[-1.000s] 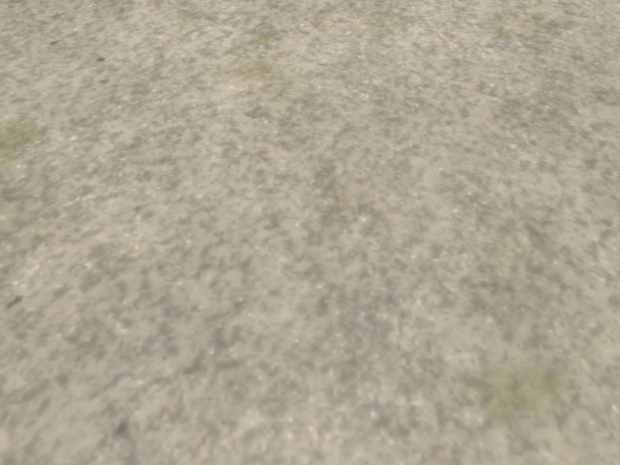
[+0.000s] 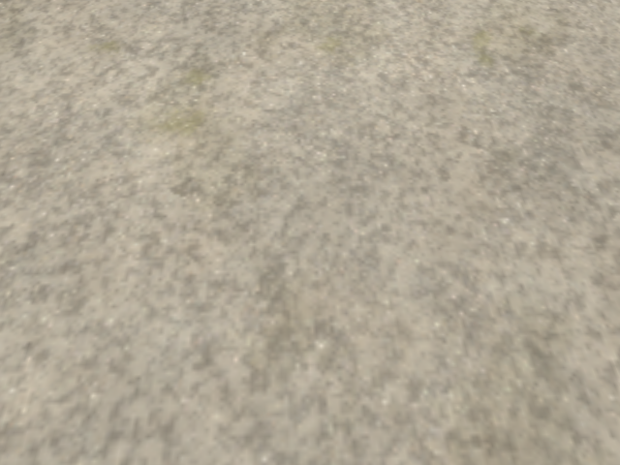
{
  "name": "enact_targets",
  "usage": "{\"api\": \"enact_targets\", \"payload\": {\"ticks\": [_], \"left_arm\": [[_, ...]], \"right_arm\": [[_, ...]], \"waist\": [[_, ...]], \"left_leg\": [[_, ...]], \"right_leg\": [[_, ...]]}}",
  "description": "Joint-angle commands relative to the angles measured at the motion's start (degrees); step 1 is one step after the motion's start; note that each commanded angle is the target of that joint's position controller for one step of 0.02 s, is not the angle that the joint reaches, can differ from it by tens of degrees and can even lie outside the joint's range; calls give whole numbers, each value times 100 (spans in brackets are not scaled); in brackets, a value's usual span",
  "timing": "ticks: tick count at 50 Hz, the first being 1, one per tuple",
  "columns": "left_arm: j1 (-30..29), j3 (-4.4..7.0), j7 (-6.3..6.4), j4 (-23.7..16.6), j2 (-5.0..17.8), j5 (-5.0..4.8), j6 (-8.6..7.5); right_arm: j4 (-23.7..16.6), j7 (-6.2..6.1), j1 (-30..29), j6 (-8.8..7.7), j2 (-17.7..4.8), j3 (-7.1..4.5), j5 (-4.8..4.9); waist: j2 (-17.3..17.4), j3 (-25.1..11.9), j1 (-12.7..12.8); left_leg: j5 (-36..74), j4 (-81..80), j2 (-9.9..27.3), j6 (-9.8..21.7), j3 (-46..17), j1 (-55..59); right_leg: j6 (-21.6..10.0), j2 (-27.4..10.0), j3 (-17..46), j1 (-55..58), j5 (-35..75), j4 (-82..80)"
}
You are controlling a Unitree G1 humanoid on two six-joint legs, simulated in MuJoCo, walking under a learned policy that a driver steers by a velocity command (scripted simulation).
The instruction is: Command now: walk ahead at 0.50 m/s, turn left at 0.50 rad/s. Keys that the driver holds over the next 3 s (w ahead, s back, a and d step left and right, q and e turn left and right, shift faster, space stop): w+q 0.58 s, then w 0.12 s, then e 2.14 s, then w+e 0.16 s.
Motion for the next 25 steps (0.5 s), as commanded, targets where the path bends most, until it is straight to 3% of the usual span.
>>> {"api": "enact_targets", "payload": {"ticks": [1, 2, 3, 4, 5, 7, 9, 12, 15, 17, 20, 22, 23, 24, 25], "left_arm": [[411, -114, -24, -759, 57, 210, -181], [-79, -98, -115, -763, 430, 60, -406], [-674, -18, -172, -953, 736, -164, -526], [-844, -57, -151, -1021, 676, -130, -595], [-911, -34, -104, -991, 684, 29, -607], [-708, 23, -94, -968, 726, 120, -484], [-635, -8, -82, -935, 582, 168, -364], [-1198, -96, -63, -1088, 379, 188, -296], [-1812, -154, -115, -1202, 273, 133, -337], [-2091, -138, -161, -1281, 343, 71, -382], [-2135, -53, -228, -1314, 553, 41, -463], [-1779, 28, -234, -1232, 679, 23, -524], [-1287, 102, -206, -1101, 776, 46, -554], [-562, 189, -165, -1015, 1005, 146, -584], [166, 295, -128, -930, 1471, 243, -549]], "right_arm": [[34, -152, 1932, 17, -2026, -681, 84], [-166, -129, 2078, -65, -1575, -532, 26], [-146, -124, 1890, -118, -1277, -450, -39], [-192, -133, 1527, -147, -1163, -416, -15], [-262, -144, 1141, -146, -986, -364, -10], [-432, -187, 817, -150, -821, -299, -102], [-423, -244, 818, -163, -895, -318, -64], [-341, -357, 1011, -134, -1073, -369, -28], [-262, -411, 1221, -67, -1092, -378, -1], [-184, -417, 1413, -34, -1125, -394, 19], [-132, -440, 1512, 20, -1042, -387, 40], [-163, -451, 1389, 52, -1028, -401, 24], [-208, -443, 1300, 58, -904, -360, 13], [-303, -415, 1254, 38, -606, -250, -34], [-420, -422, 1866, 2, -229, -133, -15]], "waist": [[1540, -1745, -493], [852, -2553, -888], [551, -1781, -993], [74, -1192, -755], [-152, -786, -515], [76, -635, -189], [72, -514, -104], [152, -286, -260], [355, -246, -527], [411, -231, -645], [505, -250, -593], [689, -295, -360], [681, -509, -89], [388, -1161, 259], [-898, -2009, 176]], "left_leg": [[-977, -688, 1440, 1727, -3653, 5049], [-1599, -1574, 1802, 1933, -5157, 5555], [-1328, -1759, 1683, 1599, -4373, 5104], [-835, -1760, 1453, 1397, -3695, 4262], [-150, -1801, 1247, 1276, -3156, 3451], [692, -2018, 985, 1246, -2680, 2610], [1183, -2130, 866, 1255, -2293, 2140], [1176, -2172, 563, 1062, -1831, 1710], [530, -2048, 338, 783, -1718, 1564], [233, -1932, 436, 725, -1968, 1677], [-7, -1465, 636, 637, -2510, 2218], [183, -1101, 693, 533, -2764, 2351], [449, -670, 490, 392, -2669, 2259], [257, 526, 195, 190, -2335, 1796], [-1660, 2431, -597, -240, -1543, 142]], "right_leg": [[40, 301, 552, -4016, 70, 4885], [-60, 496, 1942, -4683, -629, 5530], [-204, 195, 2066, -5130, -128, 5459], [-279, -61, 2006, -5046, 379, 4953], [-249, -241, 1955, -4753, 643, 4440], [-141, -391, 1986, -4093, 929, 3999], [51, -392, 1843, -3964, 1095, 3521], [285, -240, 1707, -3923, 2069, 2327], [326, 45, 1667, -3490, 3100, 1067], [301, 164, 1715, -3321, 3293, 680], [131, 212, 1910, -3237, 2902, 248], [-69, 216, 1872, -2803, 2468, 94], [-226, 207, 1780, -2093, 2519, -144], [-554, -428, 2304, -782, 2364, -14], [-1298, -1731, 4326, 1256, 1702, -166]]}}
